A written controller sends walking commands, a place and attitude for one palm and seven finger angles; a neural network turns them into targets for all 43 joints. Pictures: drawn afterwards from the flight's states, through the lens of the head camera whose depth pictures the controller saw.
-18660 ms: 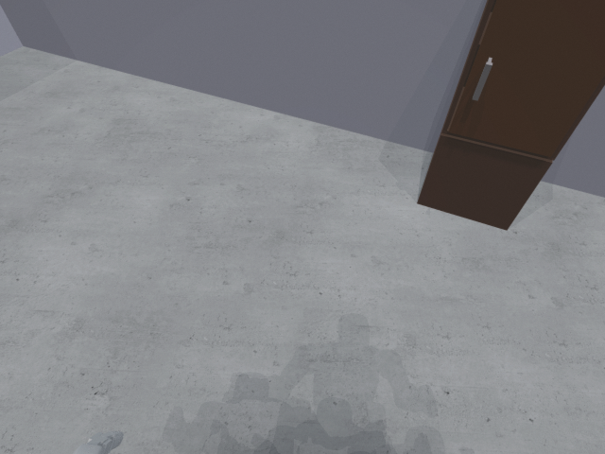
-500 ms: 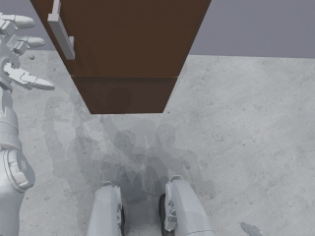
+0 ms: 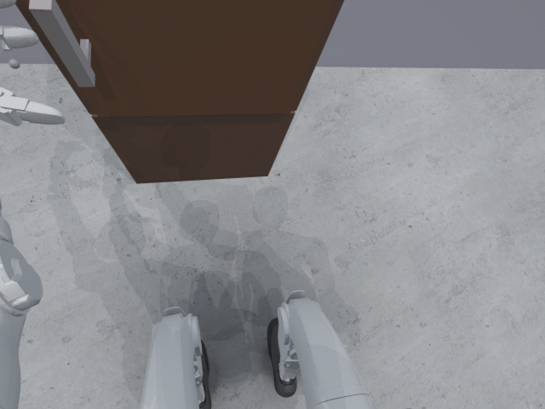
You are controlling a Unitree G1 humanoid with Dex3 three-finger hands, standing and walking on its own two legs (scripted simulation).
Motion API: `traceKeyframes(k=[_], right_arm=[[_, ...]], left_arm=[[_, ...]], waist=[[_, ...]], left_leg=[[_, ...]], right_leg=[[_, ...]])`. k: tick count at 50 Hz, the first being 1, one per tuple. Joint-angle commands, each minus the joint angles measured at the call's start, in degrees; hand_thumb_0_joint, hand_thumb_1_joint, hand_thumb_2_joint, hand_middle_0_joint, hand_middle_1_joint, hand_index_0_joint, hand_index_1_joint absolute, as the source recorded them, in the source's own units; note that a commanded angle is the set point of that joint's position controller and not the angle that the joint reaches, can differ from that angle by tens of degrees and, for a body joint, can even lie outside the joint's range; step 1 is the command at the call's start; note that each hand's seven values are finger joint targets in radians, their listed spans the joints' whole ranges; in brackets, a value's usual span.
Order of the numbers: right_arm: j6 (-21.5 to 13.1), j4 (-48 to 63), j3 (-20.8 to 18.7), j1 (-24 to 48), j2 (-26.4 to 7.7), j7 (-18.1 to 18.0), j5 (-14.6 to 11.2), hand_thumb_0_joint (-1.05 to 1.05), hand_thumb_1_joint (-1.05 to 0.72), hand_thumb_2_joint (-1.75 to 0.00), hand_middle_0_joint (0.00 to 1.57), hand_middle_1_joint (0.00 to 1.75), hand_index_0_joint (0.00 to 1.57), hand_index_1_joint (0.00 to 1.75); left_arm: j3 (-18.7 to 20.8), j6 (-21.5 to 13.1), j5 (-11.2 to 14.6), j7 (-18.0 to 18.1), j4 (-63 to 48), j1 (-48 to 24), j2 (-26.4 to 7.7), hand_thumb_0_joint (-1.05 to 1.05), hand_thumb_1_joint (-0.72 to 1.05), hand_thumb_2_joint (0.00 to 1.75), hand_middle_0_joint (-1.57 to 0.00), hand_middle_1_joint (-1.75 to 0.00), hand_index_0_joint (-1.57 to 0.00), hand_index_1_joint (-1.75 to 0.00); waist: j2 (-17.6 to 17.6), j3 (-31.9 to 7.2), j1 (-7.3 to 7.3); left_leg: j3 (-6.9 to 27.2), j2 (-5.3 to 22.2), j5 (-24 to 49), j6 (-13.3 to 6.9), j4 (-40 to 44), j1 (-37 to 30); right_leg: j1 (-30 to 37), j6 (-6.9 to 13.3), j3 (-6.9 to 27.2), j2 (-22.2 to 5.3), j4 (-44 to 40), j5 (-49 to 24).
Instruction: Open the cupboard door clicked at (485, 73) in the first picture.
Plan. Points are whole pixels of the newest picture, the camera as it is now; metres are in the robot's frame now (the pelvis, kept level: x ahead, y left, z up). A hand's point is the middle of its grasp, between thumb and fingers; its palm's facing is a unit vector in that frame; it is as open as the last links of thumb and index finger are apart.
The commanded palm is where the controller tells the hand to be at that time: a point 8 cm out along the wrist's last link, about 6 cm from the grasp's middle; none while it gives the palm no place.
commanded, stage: move the hooked fingers beside the handle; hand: left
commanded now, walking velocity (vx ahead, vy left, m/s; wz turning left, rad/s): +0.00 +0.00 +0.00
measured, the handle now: (68, 31) +0.58 +0.20 +0.05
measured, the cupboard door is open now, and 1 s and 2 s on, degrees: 0 0 0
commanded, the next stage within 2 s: slide the fingers in behind the handle in 0.48 s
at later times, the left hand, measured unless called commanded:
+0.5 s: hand (5, 73) +0.52 +0.26 +0.05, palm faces +0.03 -1.00 -0.03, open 14.0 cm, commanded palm +0.51 +0.28 +0.05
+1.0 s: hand (38, 68) +0.53 +0.23 +0.05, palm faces +0.02 -1.00 -0.03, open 14.0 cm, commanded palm +0.51 +0.25 +0.05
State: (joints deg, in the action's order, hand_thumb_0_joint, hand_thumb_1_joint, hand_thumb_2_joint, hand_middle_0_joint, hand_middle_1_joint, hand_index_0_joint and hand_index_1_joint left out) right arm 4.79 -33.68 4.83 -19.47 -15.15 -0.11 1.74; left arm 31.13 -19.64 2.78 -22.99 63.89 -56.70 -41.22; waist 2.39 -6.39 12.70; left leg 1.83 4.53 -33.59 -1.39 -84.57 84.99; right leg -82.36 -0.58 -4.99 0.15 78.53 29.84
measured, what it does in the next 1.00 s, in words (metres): stands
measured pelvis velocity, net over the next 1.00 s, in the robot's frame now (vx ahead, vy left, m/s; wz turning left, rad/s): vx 0.00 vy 0.00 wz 0.02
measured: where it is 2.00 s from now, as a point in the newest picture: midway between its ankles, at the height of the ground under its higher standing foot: (241, 380)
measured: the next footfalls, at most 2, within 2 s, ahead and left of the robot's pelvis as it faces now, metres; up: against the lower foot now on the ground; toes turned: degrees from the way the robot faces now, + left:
none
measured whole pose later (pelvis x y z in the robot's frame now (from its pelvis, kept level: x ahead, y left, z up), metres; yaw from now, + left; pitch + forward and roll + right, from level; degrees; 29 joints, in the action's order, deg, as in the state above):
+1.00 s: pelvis +0.00 +0.00 +0.01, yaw +1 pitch +31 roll -6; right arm 5.0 -34.3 3.3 -18.2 -14.9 0.5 1.9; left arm 26.0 -24.7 4.1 -18.5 63.2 -53.6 -33.7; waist 2.3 -7.5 11.8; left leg 1.7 3.9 -33.1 -1.4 -82.6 80.9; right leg -78.3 -0.6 -4.7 -0.3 77.0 29.7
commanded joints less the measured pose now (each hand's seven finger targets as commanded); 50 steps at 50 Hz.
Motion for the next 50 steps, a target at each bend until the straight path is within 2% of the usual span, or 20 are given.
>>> traceKeyframes(k=[1, 3, 4, 6, 8, 10, 13, 16, 22, 25, 27, 29, 31, 33, 37, 40, 44, 47, 48, 50], right_arm=[[-0.8, 1.0, -5.4, -11.1, -12.7, -0.5, -0.2, 0.00, -0.90, -0.90, 0.20, 0.30, 0.20, 0.30], [-0.8, 0.4, -5.2, -11.1, -12.6, -0.6, -0.2, 0.00, -0.90, -0.90, 0.20, 0.30, 0.20, 0.30], [-0.8, 0.7, -5.2, -11.2, -12.7, -0.7, -0.3, 0.00, -0.90, -0.90, 0.20, 0.30, 0.20, 0.30], [-0.6, 0.9, -5.1, -10.9, -12.6, -0.8, -0.3, 0.00, -0.90, -0.90, 0.20, 0.30, 0.20, 0.30], [-0.7, 1.1, -5.2, -10.6, -12.6, -0.7, 0.0, 0.00, -0.90, -0.90, 0.20, 0.30, 0.20, 0.30], [-0.6, 1.5, -5.3, -10.3, -12.4, -0.6, -0.1, 0.00, -0.90, -0.90, 0.20, 0.30, 0.20, 0.30], [-0.4, 1.7, -5.4, -9.7, -12.3, -0.4, -0.2, 0.00, -0.90, -0.90, 0.20, 0.30, 0.20, 0.30], [-0.2, 2.2, -5.4, -9.1, -12.5, -0.4, -0.4, 0.00, -0.90, -0.90, 0.20, 0.30, 0.20, 0.30], [-0.4, 1.6, -5.5, -8.7, -12.5, -0.7, -0.3, 0.00, -0.90, -0.90, 0.20, 0.30, 0.20, 0.30], [-0.2, 1.5, -5.5, -8.7, -12.6, -0.8, -0.3, 0.00, -0.90, -0.90, 0.20, 0.30, 0.20, 0.30], [-0.4, 1.4, -5.6, -8.6, -12.4, -0.6, -0.3, 0.00, -0.90, -0.90, 0.20, 0.30, 0.20, 0.30], [-0.2, 1.5, -5.4, -8.7, -12.6, -0.7, -0.4, 0.00, -0.90, -0.90, 0.20, 0.30, 0.20, 0.30], [-0.3, 1.4, -5.4, -8.6, -12.4, -0.8, -0.4, 0.00, -0.90, -0.90, 0.20, 0.30, 0.20, 0.30], [-0.3, 1.4, -5.7, -9.1, -12.4, -0.7, -0.2, 0.00, -0.90, -0.90, 0.20, 0.30, 0.20, 0.30], [-0.4, 1.2, -5.6, -9.1, -12.1, -0.6, -0.2, 0.00, -0.90, -0.90, 0.20, 0.30, 0.20, 0.30], [-0.4, 1.2, -5.5, -9.1, -12.1, -0.6, -0.1, 0.00, -0.90, -0.90, 0.20, 0.30, 0.20, 0.30], [-0.5, 1.6, -5.5, -9.1, -11.8, -0.4, 0.2, 0.00, -0.90, -0.90, 0.20, 0.30, 0.20, 0.30], [-0.4, 1.8, -5.8, -9.0, -11.5, 0.2, 0.1, 0.00, -0.90, -0.90, 0.20, 0.30, 0.20, 0.30], [-0.3, 1.5, -5.9, -9.0, -11.5, 0.2, 0.0, 0.00, -0.90, -0.90, 0.20, 0.30, 0.20, 0.30], [-0.1, 1.3, -5.8, -9.2, -11.6, 0.0, -0.1, 0.00, -0.90, -0.90, 0.20, 0.30, 0.20, 0.30]], left_arm=[[0.2, -4.7, 2.1, 0.0, -14.0, -21.5, -14.9, 0.00, -0.50, 0.30, -0.30, -1.20, -0.30, -1.20], [-1.7, -4.3, 2.2, 0.0, -11.6, -22.8, -12.6, 0.00, -0.50, 0.30, -0.30, -1.20, -0.30, -1.20], [-0.7, -4.1, 2.1, 0.0, -10.7, -21.2, -13.8, 0.00, -0.50, 0.30, -0.30, -1.20, -0.30, -1.20], [-2.2, -3.8, 1.9, 0.2, -9.3, -21.2, -12.3, 0.00, -0.50, 0.30, -0.30, -1.20, -0.30, -1.20], [-1.4, -5.2, 2.1, 0.6, -12.1, -22.3, -13.1, 0.00, -0.50, 0.30, -0.30, -1.20, -0.30, -1.20], [-0.7, -5.8, 2.4, 0.6, -11.7, -19.5, -13.2, 0.00, -0.50, 0.30, -0.30, -1.20, -0.30, -1.20], [-2.1, -6.4, 2.5, 0.4, -11.6, -19.0, -11.1, 0.00, -0.50, 0.30, -0.30, -1.20, -0.30, -1.20], [-1.2, -6.6, 2.7, 0.5, -11.1, -18.4, -12.2, 0.00, -0.50, 0.30, -0.30, -1.20, -0.30, -1.20], [-1.4, -8.1, 3.2, 0.6, -13.1, -20.9, -11.9, 0.00, -0.50, 0.30, -0.30, -1.20, -0.30, -1.20], [-1.0, -7.8, 3.0, 0.3, -12.5, -19.8, -12.4, 0.00, -0.50, 0.30, -0.30, -1.20, -0.30, -1.20], [-2.5, -7.7, 3.3, 0.0, -12.5, -20.3, -10.3, 0.00, -0.50, 0.30, -0.30, -1.20, -0.30, -1.20], [-1.5, -7.1, 3.2, 0.0, -10.7, -19.3, -11.6, 0.00, -0.50, 0.30, -0.30, -1.20, -0.30, -1.20], [-3.6, -6.8, 3.2, 0.1, -11.0, -21.1, -9.4, 0.00, -0.50, 0.30, -0.30, -1.20, -0.30, -1.20], [-3.7, -7.4, 3.1, 0.4, -13.0, -20.8, -8.7, 0.00, -0.50, 0.30, -0.30, -1.20, -0.30, -1.20], [-4.2, -7.1, 3.2, 1.9, -10.8, -20.4, -7.0, 0.00, -0.50, 0.30, -0.30, -1.20, -0.30, -1.20], [-3.2, -7.1, 2.4, 3.4, -10.4, -21.4, -8.5, 0.00, -0.50, 0.30, -0.30, -1.20, -0.30, -1.20], [-1.7, -8.7, 1.9, 4.4, -12.9, -21.1, -10.2, 0.00, -0.50, 0.30, -0.30, -1.20, -0.30, -1.20], [-3.8, -9.2, 2.2, 4.5, -13.8, -18.9, -6.6, 0.00, -0.50, 0.30, -0.30, -1.20, -0.30, -1.20], [-5.0, -8.7, 2.2, 4.6, -12.4, -18.5, -4.8, 0.00, -0.50, 0.30, -0.30, -1.20, -0.30, -1.20], [-4.1, -8.0, 2.3, 5.0, -10.9, -19.8, -6.2, 0.00, -0.50, 0.30, -0.30, -1.20, -0.30, -1.20]], waist=[[13.5, -38.7, -0.57], [12.5, -35.2, 0.54], [13.0, -35.0, -0.29], [11.2, -32.8, 0.50], [14.0, -35.8, -0.35], [12.9, -36.0, -1.08], [13.0, -34.8, -0.76], [11.5, -33.6, -1.01], [12.6, -35.6, -0.51], [12.8, -36.0, -1.14], [13.7, -35.7, -0.90], [11.2, -35.1, -0.87], [11.3, -33.8, -0.05], [13.6, -36.8, -1.06], [11.0, -33.7, -0.46], [10.2, -33.3, -0.48], [11.9, -36.7, -1.36], [13.0, -37.0, -1.68], [11.1, -35.7, -0.93], [9.2, -33.5, -0.45]], left_leg=[[5.0, -1.2, 28.2, -0.2, 10.1, -36.9], [4.8, -1.2, 26.8, -0.5, 10.1, -35.4], [4.7, -1.4, 26.4, -0.4, 10.2, -34.9], [4.4, -1.4, 24.9, -0.6, 10.4, -33.6], [4.5, -1.5, 27.4, -0.3, 10.3, -36.1], [4.1, -1.7, 29.1, -0.3, 10.4, -35.8], [4.2, -1.6, 29.2, -0.2, 10.4, -36.2], [3.9, -1.8, 26.6, -0.3, 10.8, -34.3], [4.4, -1.8, 26.6, -0.2, 10.4, -36.3], [4.5, -1.7, 27.0, 0.1, 10.8, -37.2], [4.9, -1.8, 27.2, 0.1, 10.7, -37.9], [4.7, -1.8, 25.9, -0.1, 10.6, -35.7], [4.4, -1.8, 24.3, -0.3, 10.7, -34.8], [5.2, -1.7, 26.2, 0.3, 11.4, -38.7], [5.0, -1.9, 23.7, 0.0, 11.7, -36.0], [4.4, -2.0, 21.3, -0.1, 11.5, -33.5], [4.1, -2.0, 24.6, 0.0, 11.3, -35.0], [4.5, -1.9, 26.4, 0.4, 11.9, -37.8], [4.3, -1.9, 25.3, 0.2, 11.9, -36.7], [3.8, -2.0, 22.3, -0.2, 11.7, -33.1]], right_leg=[[14.5, 1.8, 1.0, 2.2, -8.8, -14.8], [13.6, 1.8, 0.8, 2.1, -9.2, -14.3], [14.1, 1.9, 0.8, 2.1, -9.2, -14.0], [13.7, 1.8, 0.8, 2.1, -9.6, -13.3], [14.0, 2.1, 0.9, 2.0, -9.1, -14.3], [16.2, 2.1, 1.0, 2.0, -9.2, -16.1], [15.1, 2.0, 0.9, 2.0, -9.2, -15.9], [16.0, 2.0, 1.0, 2.0, -9.4, -14.6], [14.7, 2.1, 1.2, 2.0, -9.0, -14.1], [14.9, 2.1, 1.0, 2.0, -9.1, -14.0], [13.7, 2.3, 0.9, 1.9, -9.0, -13.7], [14.7, 2.1, 0.9, 2.0, -9.2, -13.4], [14.4, 2.0, 1.0, 2.0, -9.5, -12.8], [13.5, 2.3, 0.6, 1.9, -9.1, -12.8], [13.3, 2.2, 0.7, 2.0, -9.5, -11.8], [14.4, 2.1, 1.1, 1.9, -9.7, -10.9], [16.5, 2.2, 1.3, 2.0, -9.1, -13.1], [15.7, 2.4, 1.1, 2.0, -9.1, -13.5], [15.6, 2.1, 1.1, 2.0, -9.6, -13.4], [16.7, 1.9, 1.4, 2.0, -10.1, -12.5]])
